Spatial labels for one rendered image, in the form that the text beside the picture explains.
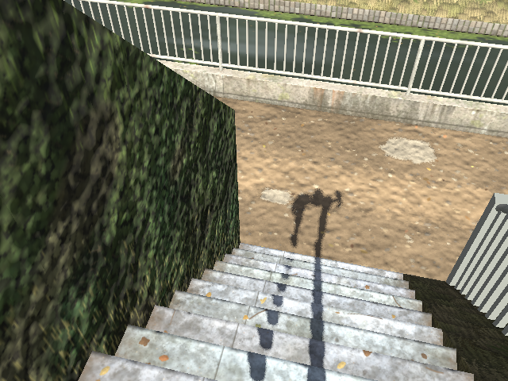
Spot stairs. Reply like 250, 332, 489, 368
78, 243, 474, 381

